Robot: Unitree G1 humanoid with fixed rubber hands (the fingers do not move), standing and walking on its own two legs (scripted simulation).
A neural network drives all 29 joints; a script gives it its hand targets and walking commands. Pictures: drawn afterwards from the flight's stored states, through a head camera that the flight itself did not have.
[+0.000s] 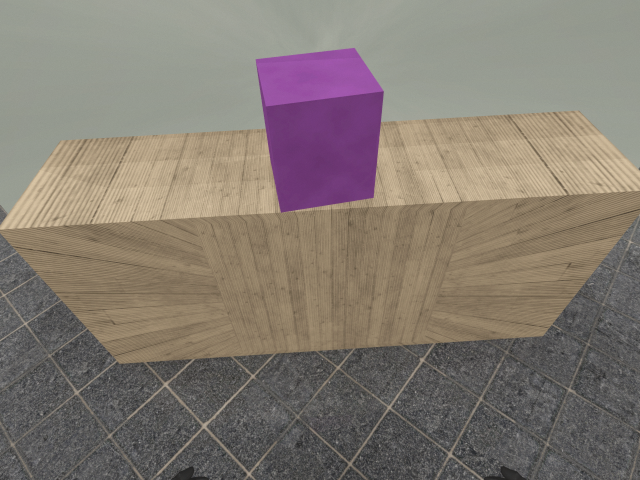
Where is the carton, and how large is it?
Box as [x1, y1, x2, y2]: [256, 48, 383, 212]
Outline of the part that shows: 354,48 256,59 270,160 281,212 373,197 383,91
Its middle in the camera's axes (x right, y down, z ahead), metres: +0.00 -0.23 +0.83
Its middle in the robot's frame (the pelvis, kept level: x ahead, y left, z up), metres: +0.79 +0.04 +0.02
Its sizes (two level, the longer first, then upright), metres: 0.210 0.200 0.250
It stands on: a pedestal, 0.66 m high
